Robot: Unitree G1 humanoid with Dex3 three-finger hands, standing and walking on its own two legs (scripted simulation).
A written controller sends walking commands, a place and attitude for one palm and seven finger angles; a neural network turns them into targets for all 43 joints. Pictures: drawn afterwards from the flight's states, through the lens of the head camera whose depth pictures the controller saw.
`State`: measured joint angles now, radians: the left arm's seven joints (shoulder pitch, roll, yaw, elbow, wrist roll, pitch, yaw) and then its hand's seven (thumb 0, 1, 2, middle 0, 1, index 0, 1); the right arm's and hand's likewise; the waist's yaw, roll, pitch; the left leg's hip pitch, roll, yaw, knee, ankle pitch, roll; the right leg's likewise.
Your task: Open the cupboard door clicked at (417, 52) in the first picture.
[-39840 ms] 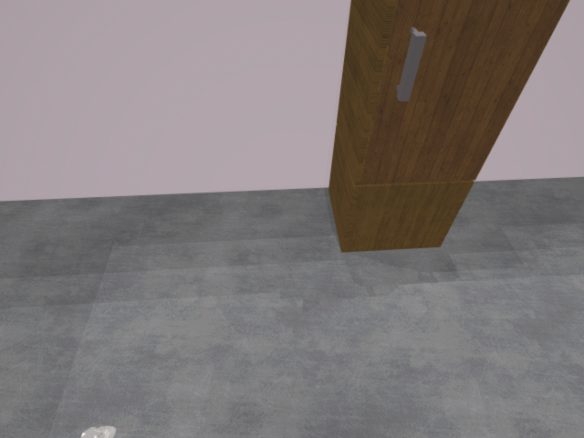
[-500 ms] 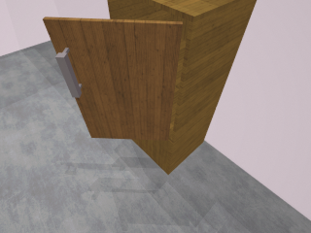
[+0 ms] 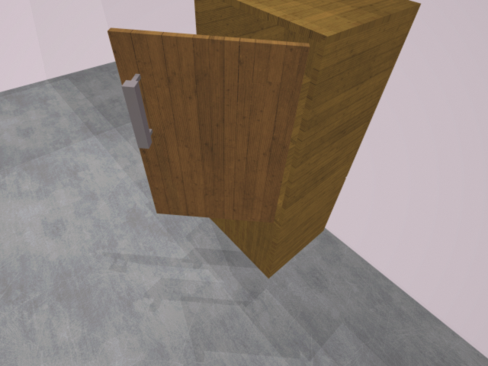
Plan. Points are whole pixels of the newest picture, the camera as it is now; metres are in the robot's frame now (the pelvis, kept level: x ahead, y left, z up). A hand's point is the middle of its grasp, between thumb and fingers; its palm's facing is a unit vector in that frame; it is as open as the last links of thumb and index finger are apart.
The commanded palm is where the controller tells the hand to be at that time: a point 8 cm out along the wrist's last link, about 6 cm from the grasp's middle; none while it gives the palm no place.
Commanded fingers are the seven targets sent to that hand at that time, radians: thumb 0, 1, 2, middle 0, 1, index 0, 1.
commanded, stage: shuffle to correct the standing spot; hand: left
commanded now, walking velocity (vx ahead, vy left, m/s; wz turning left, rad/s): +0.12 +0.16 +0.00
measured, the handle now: (141, 111) +0.62 +0.29 +0.08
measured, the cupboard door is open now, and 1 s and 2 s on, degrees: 45 45 45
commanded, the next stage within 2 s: come to a stop and stand still in 0.48 s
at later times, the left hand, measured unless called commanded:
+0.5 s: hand out of the picture +0.07 +0.21 -0.18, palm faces +0.08 -0.98 -0.20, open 7.3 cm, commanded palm none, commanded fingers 0.00 0.90 0.90 -0.20 -0.30 -0.20 -0.30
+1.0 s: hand out of the picture +0.10 +0.29 -0.18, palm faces +0.04 -0.97 -0.23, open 7.4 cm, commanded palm none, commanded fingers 0.00 0.90 0.90 -0.20 -0.30 -0.20 -0.30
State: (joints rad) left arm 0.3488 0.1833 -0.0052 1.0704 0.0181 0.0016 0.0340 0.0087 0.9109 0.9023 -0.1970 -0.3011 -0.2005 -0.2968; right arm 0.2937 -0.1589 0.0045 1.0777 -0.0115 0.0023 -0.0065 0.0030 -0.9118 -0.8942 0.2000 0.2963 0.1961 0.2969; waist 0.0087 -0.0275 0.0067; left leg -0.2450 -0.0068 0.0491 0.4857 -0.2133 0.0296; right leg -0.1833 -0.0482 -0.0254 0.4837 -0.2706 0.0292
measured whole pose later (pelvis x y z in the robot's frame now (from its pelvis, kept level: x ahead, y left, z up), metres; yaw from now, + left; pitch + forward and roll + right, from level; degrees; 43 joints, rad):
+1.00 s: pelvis +0.07 +0.10 -0.01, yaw -1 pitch +0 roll +0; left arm 0.28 0.19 0.04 0.99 0.02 0.02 0.02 0.01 0.91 0.90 -0.19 -0.30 -0.20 -0.30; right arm 0.19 -0.16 -0.03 1.01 -0.02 0.02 -0.03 0.00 -0.93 -0.89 0.20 0.30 0.20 0.30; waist 0.00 -0.01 0.04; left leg -0.35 0.06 0.07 0.57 -0.21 -0.01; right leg -0.25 0.01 -0.08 0.57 -0.29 -0.03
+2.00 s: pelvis +0.07 +0.14 +0.00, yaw -1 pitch -1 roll -1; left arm 0.33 0.16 -0.02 1.08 0.01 -0.01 0.04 0.01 0.91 0.90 -0.20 -0.30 -0.20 -0.30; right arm 0.26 -0.16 0.02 1.10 -0.01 -0.01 -0.01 0.01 -0.92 -0.89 0.20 0.30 0.20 0.30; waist 0.01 -0.04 0.01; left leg -0.21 -0.04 0.06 0.44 -0.21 0.07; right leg -0.18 -0.03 -0.05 0.43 -0.23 0.02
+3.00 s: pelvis +0.07 +0.13 +0.01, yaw -3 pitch +0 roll -1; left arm 0.29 0.17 0.04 1.03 0.03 0.07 0.01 0.01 0.91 0.90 -0.20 -0.30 -0.20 -0.30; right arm 0.28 -0.13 -0.02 1.11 -0.03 0.01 -0.05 0.00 -0.91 -0.89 0.20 0.30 0.20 0.30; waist -0.02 -0.03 0.04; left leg -0.22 0.00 0.08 0.43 -0.22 0.06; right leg -0.34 -0.02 -0.03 0.76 -0.42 0.00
